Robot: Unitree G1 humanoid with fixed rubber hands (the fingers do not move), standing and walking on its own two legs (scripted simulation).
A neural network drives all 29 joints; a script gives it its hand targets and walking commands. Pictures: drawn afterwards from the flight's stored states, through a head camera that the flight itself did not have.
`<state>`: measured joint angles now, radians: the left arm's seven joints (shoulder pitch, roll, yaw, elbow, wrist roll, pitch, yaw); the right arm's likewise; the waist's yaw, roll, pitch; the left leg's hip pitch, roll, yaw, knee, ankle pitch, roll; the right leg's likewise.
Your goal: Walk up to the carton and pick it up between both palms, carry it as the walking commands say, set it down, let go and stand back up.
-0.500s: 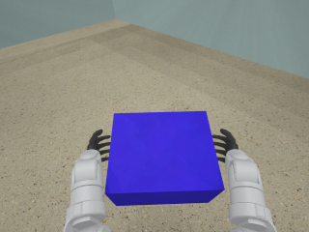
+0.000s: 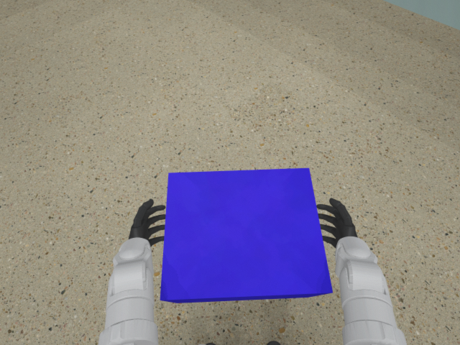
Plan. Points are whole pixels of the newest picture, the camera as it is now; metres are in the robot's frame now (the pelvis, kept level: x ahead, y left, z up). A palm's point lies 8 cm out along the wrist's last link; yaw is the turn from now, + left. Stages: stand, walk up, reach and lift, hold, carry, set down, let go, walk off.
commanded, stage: set down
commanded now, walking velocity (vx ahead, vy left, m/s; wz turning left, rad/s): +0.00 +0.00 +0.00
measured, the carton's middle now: (241, 237) +0.33 +0.01 -0.12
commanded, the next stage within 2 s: none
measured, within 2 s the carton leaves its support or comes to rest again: neither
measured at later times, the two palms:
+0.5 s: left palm (156, 238) +0.32 +0.20 -0.11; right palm (333, 245) +0.31 -0.19 -0.12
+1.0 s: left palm (169, 238) +0.36 +0.19 -0.21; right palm (322, 246) +0.34 -0.19 -0.22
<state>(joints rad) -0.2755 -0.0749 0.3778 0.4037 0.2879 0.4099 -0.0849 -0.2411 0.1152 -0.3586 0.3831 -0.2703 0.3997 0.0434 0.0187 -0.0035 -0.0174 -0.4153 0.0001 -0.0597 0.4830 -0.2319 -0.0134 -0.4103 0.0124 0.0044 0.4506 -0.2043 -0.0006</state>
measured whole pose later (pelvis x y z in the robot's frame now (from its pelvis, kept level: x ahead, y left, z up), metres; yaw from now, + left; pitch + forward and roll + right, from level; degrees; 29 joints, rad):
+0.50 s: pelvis -0.06 +0.01 -0.06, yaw +0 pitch +28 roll +1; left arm -0.60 -0.05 0.49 0.47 0.30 0.38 -0.11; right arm -0.57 0.06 -0.49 0.44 -0.29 0.38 0.11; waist 0.00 0.00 -0.09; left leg -1.08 -0.04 -0.04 0.84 -0.26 -0.01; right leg -1.09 0.01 0.06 0.84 -0.25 0.02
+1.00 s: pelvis -0.07 +0.00 -0.13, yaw -1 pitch +44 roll +0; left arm -0.73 0.03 0.49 0.53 0.24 0.35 -0.11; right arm -0.66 0.06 -0.47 0.43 -0.24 0.38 0.04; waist 0.01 0.01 -0.25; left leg -1.57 -0.04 -0.08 1.18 -0.37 -0.04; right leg -1.59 0.05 0.05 1.16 -0.35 0.01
